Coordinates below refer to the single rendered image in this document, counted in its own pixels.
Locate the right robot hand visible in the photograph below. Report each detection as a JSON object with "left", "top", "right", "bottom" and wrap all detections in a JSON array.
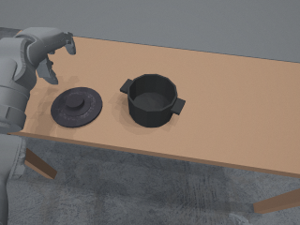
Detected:
[{"left": 228, "top": 213, "right": 253, "bottom": 225}]

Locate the left robot hand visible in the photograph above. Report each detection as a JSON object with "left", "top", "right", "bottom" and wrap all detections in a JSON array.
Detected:
[{"left": 19, "top": 27, "right": 76, "bottom": 85}]

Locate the robot left forearm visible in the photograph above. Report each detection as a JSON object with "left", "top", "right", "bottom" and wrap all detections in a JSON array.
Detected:
[{"left": 0, "top": 32, "right": 47, "bottom": 135}]

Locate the knob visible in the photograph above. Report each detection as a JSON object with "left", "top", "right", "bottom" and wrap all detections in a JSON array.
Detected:
[{"left": 66, "top": 94, "right": 84, "bottom": 111}]

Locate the pot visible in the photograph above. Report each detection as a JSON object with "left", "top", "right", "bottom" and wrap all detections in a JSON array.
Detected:
[{"left": 119, "top": 74, "right": 186, "bottom": 128}]

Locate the left robot upper arm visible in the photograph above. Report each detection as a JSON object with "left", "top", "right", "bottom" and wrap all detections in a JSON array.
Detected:
[{"left": 0, "top": 133, "right": 27, "bottom": 225}]

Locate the table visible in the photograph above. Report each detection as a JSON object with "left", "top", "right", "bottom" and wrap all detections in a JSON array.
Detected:
[{"left": 7, "top": 30, "right": 300, "bottom": 214}]

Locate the lid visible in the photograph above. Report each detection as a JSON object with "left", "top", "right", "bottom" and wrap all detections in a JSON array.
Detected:
[{"left": 51, "top": 87, "right": 103, "bottom": 128}]

